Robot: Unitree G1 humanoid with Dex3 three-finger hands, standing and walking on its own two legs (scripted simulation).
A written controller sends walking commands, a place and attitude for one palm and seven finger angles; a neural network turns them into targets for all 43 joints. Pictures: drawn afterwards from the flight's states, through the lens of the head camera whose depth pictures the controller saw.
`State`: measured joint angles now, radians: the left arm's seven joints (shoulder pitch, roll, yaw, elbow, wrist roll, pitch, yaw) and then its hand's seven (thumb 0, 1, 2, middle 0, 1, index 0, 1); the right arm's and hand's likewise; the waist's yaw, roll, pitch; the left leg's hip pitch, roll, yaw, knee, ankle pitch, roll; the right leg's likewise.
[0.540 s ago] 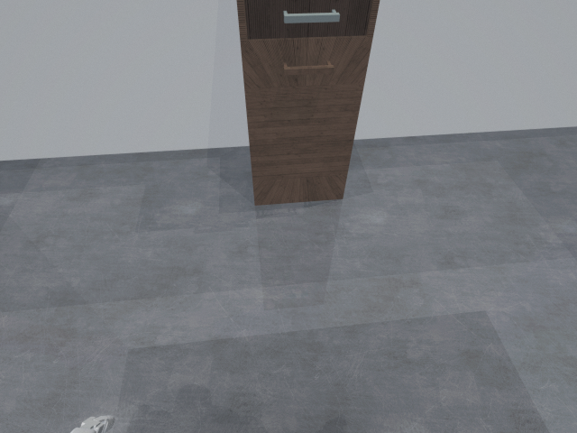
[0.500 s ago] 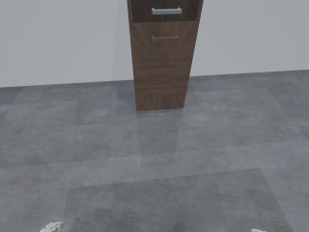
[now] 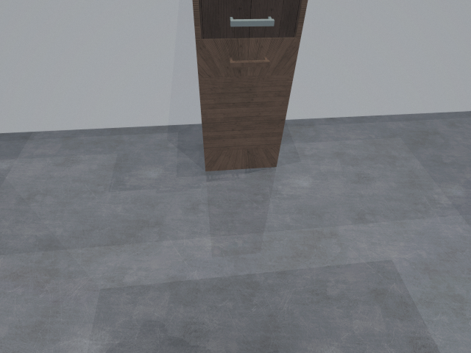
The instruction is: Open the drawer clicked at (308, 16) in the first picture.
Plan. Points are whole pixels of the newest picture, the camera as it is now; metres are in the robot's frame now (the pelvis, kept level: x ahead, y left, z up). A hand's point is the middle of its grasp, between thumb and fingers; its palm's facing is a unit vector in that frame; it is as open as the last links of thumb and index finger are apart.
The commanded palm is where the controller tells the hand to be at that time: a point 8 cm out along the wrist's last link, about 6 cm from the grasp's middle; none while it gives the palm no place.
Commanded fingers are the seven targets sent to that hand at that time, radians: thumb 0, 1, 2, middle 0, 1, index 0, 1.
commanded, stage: stand and wait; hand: left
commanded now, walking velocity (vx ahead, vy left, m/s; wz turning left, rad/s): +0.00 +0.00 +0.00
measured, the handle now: (251, 20) +1.23 +0.02 +0.08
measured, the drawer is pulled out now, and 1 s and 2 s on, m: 0.00 0.00 0.00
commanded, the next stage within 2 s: look at it before walking up in 0.30 s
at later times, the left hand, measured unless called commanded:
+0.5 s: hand out of the picture +0.06 +0.24 -0.15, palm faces -0.03 -0.94 -0.34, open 7.4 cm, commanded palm none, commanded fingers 0.00 0.90 0.90 -0.20 -0.30 -0.20 -0.30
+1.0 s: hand out of the picture +0.05 +0.24 -0.15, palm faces -0.03 -0.94 -0.34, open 7.4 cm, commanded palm none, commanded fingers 0.00 0.90 0.90 -0.20 -0.30 -0.20 -0.30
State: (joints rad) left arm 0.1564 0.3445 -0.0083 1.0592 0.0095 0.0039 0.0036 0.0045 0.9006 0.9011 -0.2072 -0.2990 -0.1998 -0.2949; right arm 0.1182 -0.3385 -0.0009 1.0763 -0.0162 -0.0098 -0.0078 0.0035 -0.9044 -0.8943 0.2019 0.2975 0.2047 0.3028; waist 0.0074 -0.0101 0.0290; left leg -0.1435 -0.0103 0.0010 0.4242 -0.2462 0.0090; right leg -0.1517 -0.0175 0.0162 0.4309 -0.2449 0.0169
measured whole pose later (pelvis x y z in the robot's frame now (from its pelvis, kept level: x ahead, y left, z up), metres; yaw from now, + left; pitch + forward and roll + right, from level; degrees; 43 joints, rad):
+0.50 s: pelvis -0.01 +0.00 +0.00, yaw +0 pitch -2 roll +0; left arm 0.14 0.34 -0.01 1.08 0.01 0.00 0.00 0.00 0.90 0.90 -0.21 -0.30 -0.20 -0.29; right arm 0.13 -0.34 0.00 1.12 -0.01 -0.02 0.00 0.00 -0.90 -0.89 0.20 0.30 0.20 0.30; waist 0.00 0.00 0.02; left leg -0.14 -0.01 0.00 0.38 -0.20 0.00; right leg -0.16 -0.01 0.02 0.40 -0.21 0.01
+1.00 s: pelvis -0.01 -0.01 +0.00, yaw +0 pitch -2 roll +0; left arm 0.15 0.34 -0.01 1.09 0.01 -0.01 0.00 0.00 0.90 0.90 -0.21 -0.30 -0.20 -0.29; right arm 0.12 -0.34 0.00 1.12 -0.01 -0.01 0.00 0.00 -0.90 -0.89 0.20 0.30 0.20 0.30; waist 0.01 -0.01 0.03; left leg -0.14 0.00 0.00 0.37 -0.20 0.00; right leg -0.15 -0.01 0.01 0.38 -0.20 0.01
